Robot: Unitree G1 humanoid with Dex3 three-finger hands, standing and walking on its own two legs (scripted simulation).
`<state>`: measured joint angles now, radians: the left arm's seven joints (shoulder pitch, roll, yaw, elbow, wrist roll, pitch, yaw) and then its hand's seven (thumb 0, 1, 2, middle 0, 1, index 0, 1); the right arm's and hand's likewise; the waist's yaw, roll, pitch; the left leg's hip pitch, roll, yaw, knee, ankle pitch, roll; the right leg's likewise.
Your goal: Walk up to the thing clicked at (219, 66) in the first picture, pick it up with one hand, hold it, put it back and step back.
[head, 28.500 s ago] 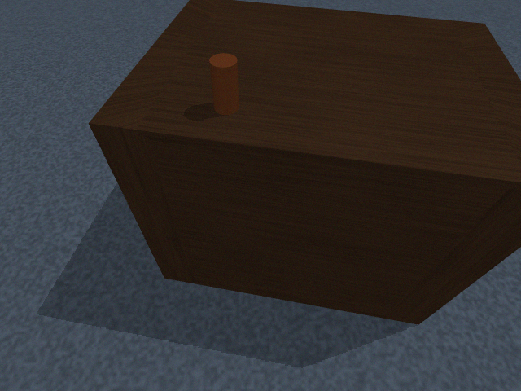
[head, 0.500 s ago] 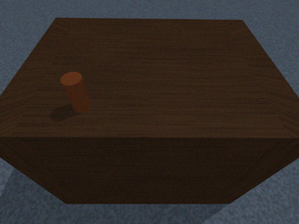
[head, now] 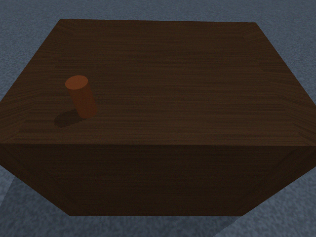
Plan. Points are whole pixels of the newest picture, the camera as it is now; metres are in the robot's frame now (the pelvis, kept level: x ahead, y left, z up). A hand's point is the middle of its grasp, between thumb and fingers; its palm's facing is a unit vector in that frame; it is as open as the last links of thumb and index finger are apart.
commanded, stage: stand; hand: left
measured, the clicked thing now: (82, 97) +0.46 +0.22 +0.08
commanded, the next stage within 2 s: step back in 0.64 s
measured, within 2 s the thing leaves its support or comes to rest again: neither
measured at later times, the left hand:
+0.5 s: hand out of the picture +0.07 +0.26 -0.16, palm faces -0.02 -0.94 -0.34, open 7.4 cm
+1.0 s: hand out of the picture +0.10 +0.32 -0.19, palm faces +0.00 -0.93 -0.37, open 7.4 cm
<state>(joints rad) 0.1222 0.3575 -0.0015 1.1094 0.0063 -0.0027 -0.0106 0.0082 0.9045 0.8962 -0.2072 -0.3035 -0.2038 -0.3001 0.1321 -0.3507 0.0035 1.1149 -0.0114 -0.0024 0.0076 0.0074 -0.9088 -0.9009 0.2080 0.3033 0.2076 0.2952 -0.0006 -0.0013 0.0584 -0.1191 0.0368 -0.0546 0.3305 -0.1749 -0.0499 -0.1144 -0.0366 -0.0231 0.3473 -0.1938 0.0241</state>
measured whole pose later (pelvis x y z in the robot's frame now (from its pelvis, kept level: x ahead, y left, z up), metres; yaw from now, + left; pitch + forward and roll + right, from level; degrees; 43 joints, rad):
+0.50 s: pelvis +0.00 +0.00 +0.00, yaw +0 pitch -2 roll +0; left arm 0.12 0.36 0.00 1.11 0.00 0.00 -0.01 0.01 0.91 0.90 -0.21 -0.30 -0.20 -0.30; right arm 0.12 -0.35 0.01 1.11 -0.01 0.00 0.00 0.01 -0.91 -0.90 0.21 0.30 0.21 0.30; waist 0.00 0.00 0.06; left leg -0.12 0.03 -0.05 0.33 -0.18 -0.05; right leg -0.12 -0.04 -0.02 0.35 -0.20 0.03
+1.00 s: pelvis -0.05 +0.05 -0.03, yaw +1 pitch -2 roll +0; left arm -0.01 0.41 0.07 0.92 0.00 0.08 0.02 0.01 0.90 0.90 -0.21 -0.30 -0.20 -0.30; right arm 0.14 -0.39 -0.06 0.96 -0.02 0.03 0.01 0.01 -0.91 -0.90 0.21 0.30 0.21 0.29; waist -0.02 -0.05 0.22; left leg -0.31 -0.04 -0.02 0.71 -0.38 0.04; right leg -0.42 -0.01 0.13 0.88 -0.50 -0.02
